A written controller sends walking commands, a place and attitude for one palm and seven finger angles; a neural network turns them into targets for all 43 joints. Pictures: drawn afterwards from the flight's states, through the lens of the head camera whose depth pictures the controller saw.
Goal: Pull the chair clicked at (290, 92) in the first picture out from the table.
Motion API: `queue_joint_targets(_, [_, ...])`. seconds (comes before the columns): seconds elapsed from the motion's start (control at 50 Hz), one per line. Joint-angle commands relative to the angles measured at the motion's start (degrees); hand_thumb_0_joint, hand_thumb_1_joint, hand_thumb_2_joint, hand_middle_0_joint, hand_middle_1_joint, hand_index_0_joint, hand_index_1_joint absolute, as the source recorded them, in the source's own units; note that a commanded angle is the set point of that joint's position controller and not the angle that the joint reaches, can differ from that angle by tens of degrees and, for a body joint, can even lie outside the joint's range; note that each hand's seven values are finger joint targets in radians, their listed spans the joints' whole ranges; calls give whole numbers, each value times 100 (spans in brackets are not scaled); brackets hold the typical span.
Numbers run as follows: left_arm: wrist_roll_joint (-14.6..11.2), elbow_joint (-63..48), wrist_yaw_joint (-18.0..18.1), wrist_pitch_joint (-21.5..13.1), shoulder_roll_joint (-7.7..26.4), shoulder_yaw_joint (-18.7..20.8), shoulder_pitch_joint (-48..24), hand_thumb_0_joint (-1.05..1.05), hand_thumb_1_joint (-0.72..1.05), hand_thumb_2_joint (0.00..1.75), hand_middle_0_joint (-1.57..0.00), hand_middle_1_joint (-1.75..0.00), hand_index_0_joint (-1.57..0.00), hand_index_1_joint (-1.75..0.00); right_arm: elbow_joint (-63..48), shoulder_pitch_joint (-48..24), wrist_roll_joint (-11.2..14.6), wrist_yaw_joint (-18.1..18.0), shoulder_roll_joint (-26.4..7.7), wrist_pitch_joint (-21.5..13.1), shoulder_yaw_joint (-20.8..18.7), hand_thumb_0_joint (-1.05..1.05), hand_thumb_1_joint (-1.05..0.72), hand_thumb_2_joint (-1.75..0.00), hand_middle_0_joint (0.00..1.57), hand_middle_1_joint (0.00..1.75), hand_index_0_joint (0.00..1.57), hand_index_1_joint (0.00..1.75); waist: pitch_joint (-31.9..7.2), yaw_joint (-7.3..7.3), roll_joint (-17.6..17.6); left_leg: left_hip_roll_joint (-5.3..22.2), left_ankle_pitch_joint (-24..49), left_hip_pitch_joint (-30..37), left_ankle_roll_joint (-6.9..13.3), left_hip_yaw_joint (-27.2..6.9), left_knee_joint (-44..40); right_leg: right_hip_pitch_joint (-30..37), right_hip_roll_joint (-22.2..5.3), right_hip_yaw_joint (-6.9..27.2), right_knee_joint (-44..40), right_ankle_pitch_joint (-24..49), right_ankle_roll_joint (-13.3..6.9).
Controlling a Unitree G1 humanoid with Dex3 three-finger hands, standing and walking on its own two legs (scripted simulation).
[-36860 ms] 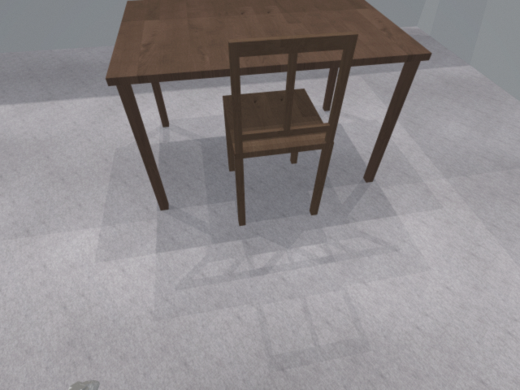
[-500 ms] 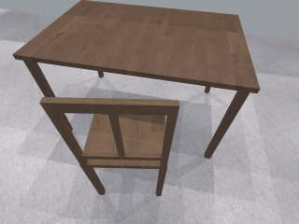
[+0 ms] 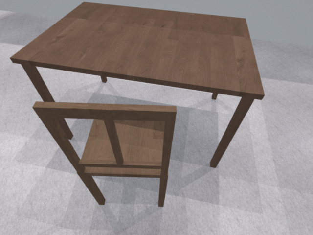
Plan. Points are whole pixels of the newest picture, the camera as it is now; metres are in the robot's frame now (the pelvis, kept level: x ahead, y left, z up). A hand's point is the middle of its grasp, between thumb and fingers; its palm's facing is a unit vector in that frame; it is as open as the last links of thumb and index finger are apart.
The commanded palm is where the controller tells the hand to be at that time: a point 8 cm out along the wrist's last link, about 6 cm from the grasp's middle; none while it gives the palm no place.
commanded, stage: come to a stop and stand still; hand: left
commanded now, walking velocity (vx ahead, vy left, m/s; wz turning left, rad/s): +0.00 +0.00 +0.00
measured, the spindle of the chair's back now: (115, 143) +0.41 +0.17 -0.09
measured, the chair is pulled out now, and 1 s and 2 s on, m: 0.20 0.20 0.20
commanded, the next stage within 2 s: look again from close up in 0.20 s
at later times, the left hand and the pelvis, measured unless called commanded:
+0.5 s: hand out of the picture -0.03 +0.14 -0.18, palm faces +0.05 -0.98 -0.17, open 7.4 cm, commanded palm none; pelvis -0.01 -0.02 +0.00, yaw +0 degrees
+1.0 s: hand out of the picture -0.04 +0.13 -0.18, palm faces +0.05 -0.99 -0.16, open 7.4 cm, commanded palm none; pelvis -0.02 -0.02 +0.00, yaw +0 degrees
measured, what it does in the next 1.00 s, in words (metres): stands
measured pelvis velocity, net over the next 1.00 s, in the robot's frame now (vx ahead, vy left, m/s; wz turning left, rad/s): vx -0.02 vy -0.02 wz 0.00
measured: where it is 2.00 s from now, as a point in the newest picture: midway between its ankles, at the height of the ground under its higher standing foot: outside the picture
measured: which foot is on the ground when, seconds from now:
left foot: down 0.00-1.00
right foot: down 0.00-1.00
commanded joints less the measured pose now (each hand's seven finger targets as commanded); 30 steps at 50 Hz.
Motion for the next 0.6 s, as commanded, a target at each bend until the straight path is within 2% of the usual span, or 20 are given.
queue_joint_targets(0.0, [14, -88, 47, -89, 552, 77, 542, 0, 90, 90, -20, -30, -20, -30, -120, 413, 23, 7, -429, -81, -82, 0, -90, -90, 20, 30, 20, 30, 11, -3, 58, 548, 1422, -25, 118, -517, -237, -103, -669, 620, -369, 1797, -91])
queue_joint_targets(0.04, [11, -94, 48, -87, 528, 65, 544, 0, 90, 90, -20, -30, -20, -30, -113, 392, 24, 4, -415, -68, -80, 0, -90, -90, 20, 30, 20, 30, 180, -7, 52, 544, 1314, -88, 107, -518, -259, -195, -647, 657, -415, 1722, -91])
queue_joint_targets(0.14, [16, -94, 50, -86, 508, 60, 588, 0, 90, 90, -20, -30, -20, -30, -102, 420, 28, 4, -375, -56, -78, 0, -90, -90, 20, 30, 20, 30, 268, -12, 36, 552, 1236, -117, 94, -496, -274, -247, -620, 664, -468, 1624, -91])
queue_joint_targets(0.2, [12, -91, 50, -100, 513, 65, 625, 0, 90, 90, -20, -30, -20, -30, -87, 482, 27, 3, -369, -67, -68, 0, -90, -90, 20, 30, 20, 30, 138, -5, -36, 561, 1277, -88, 93, -496, -270, -159, -634, 643, -450, 1700, -96])
queue_joint_targets(0.24, [15, -105, 50, -93, 505, 61, 632, 0, 90, 90, -20, -30, -20, -30, -89, 470, 29, 4, -347, -55, -69, 0, -90, -90, 20, 30, 20, 30, 295, -6, 17, 545, 1173, -164, 82, -492, -281, -232, -616, 654, -502, 1579, -88])
queue_joint_targets(0.3, [11, -104, 48, -98, 501, 65, 653, 0, 90, 90, -20, -30, -20, -30, -85, 513, 26, 3, -350, -61, -64, 0, -90, -90, 20, 30, 20, 30, 170, -6, 10, 547, 1204, -124, 81, -503, -275, -180, -622, 654, -485, 1597, -101])
queue_joint_targets(0.32, [8, -114, 45, -88, 485, 59, 652, 0, 90, 90, -20, -30, -20, -30, -81, 482, 30, 1, -320, -55, -64, 0, -90, -90, 20, 30, 20, 30, 281, 0, 56, 552, 1166, -139, 90, -493, -303, -236, -595, 637, -528, 1517, -98])
queue_joint_targets(0.44, [11, -131, 47, -94, 479, 64, 698, 0, 90, 90, -20, -30, -20, -30, -80, 532, 29, 1, -310, -59, -61, 0, -90, -90, 20, 30, 20, 30, 266, 0, 113, 542, 1189, -182, 80, -504, -264, -239, -596, 654, -534, 1486, -96])
queue_joint_targets(0.5, [9, -119, 50, -103, 467, 68, 724, 0, 90, 90, -20, -30, -20, -30, -72, 570, 27, -3, -295, -58, -68, 0, -90, -90, 20, 30, 20, 30, 196, -7, 31, 554, 1171, -149, 70, -498, -254, -221, -604, 655, -520, 1526, -105])
queue_joint_targets(0.58, [11, -118, 50, -99, 442, 58, 740, 0, 90, 90, -20, -30, -20, -30, -75, 580, 28, -1, -279, -41, -69, 0, -90, -90, 20, 30, 20, 30, 303, -14, -45, 542, 1047, -191, 64, -502, -256, -315, -595, 680, -563, 1408, -103])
